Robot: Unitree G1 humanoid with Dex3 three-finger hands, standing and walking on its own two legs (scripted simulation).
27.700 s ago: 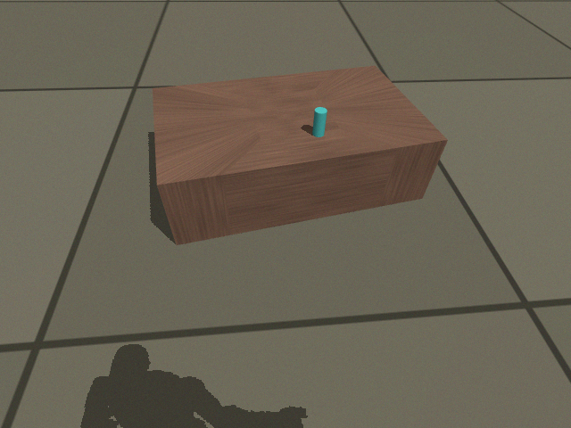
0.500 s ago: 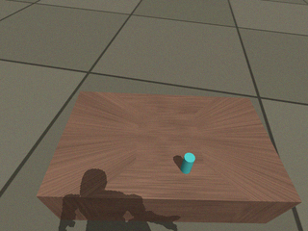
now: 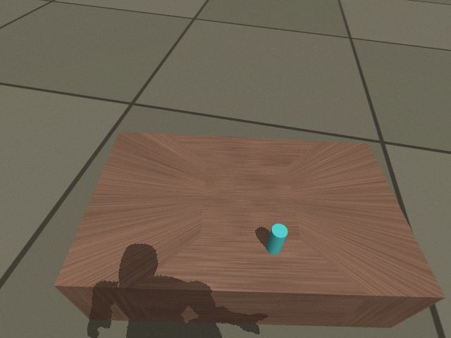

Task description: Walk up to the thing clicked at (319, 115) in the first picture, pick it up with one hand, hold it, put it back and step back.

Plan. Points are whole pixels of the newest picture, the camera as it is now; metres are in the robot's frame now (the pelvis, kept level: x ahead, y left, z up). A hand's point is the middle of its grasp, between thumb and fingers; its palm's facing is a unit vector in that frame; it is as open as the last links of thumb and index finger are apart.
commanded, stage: stand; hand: right
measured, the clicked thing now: (276, 239) +0.52 -0.19 -0.36
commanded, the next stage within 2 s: step back in 0.64 s
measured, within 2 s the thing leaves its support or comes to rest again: neither
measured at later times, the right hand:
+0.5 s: hand out of the picture +0.08 -0.25 -0.16, palm faces -0.02 +0.94 -0.35, open 7.4 cm
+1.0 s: hand out of the picture +0.08 -0.30 -0.18, palm faces -0.03 +0.94 -0.35, open 7.4 cm
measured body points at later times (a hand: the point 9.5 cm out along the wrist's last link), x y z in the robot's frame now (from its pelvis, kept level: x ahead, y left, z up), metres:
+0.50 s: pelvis +0.01 +0.00 +0.00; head +0.02 +0.01 +0.45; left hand +0.06 +0.30 -0.14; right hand +0.08 -0.30 -0.13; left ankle +0.02 +0.11 -0.75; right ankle -0.06 -0.14 -0.75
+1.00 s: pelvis -0.06 -0.04 -0.02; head +0.00 -0.06 +0.42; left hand +0.00 +0.28 -0.13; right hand +0.08 -0.35 -0.16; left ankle -0.03 +0.11 -0.70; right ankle -0.07 -0.15 -0.75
